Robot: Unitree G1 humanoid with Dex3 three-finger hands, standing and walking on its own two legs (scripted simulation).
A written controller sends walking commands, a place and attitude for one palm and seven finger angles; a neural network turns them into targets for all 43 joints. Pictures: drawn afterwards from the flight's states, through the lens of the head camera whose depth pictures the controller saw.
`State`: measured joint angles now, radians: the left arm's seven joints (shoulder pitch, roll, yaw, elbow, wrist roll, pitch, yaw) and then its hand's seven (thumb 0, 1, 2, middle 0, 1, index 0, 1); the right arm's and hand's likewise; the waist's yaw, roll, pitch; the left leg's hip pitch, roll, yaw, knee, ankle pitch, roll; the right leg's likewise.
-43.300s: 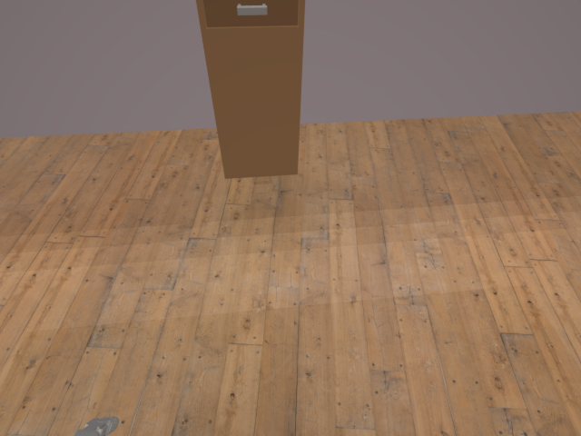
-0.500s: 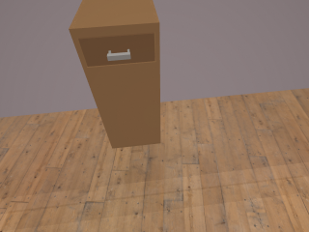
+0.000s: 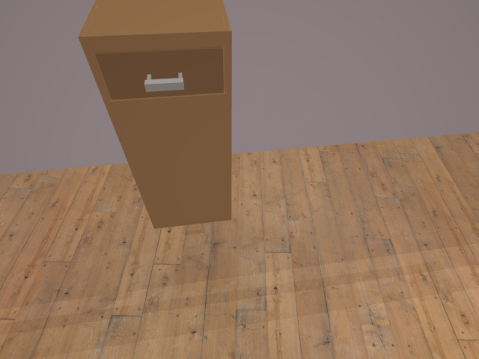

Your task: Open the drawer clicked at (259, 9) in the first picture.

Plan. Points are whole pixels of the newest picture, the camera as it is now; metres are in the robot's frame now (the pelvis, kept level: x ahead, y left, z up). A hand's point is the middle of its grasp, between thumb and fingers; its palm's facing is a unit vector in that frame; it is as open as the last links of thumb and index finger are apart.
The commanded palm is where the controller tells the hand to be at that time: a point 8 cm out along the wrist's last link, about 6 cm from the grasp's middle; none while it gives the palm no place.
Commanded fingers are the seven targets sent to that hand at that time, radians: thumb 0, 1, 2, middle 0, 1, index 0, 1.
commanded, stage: look to check the result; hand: left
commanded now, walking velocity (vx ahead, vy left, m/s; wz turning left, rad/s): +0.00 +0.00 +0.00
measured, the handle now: (164, 80) +0.79 +0.24 +0.03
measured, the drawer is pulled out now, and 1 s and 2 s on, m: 0.00 0.00 0.00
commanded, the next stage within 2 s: turn to face it in 0.42 s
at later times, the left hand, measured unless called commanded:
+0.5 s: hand out of the picture +0.07 +0.24 -0.16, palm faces -0.02 -0.94 -0.34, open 7.3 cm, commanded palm none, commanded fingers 0.00 0.90 0.90 -0.20 -0.30 -0.20 -0.30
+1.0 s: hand out of the picture +0.04 +0.22 -0.18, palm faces +0.07 -0.96 -0.28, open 7.3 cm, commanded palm none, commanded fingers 0.00 0.90 0.90 -0.20 -0.30 -0.20 -0.30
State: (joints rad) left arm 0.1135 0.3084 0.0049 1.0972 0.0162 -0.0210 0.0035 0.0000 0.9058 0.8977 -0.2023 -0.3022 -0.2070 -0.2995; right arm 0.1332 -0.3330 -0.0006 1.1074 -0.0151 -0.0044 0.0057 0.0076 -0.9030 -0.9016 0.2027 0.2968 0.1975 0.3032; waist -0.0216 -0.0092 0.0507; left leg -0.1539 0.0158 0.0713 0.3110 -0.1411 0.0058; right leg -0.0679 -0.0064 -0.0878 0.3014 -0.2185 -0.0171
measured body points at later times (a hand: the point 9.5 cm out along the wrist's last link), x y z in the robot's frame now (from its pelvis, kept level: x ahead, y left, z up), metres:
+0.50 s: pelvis +0.01 +0.00 +0.00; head +0.03 -0.01 +0.45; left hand +0.07 +0.29 -0.13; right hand +0.09 -0.29 -0.14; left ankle +0.02 +0.11 -0.75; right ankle -0.03 -0.10 -0.75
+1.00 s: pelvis +0.00 +0.00 -0.01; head +0.03 +0.00 +0.44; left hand +0.04 +0.27 -0.16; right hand +0.07 -0.25 -0.16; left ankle +0.02 +0.11 -0.75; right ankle -0.03 -0.10 -0.75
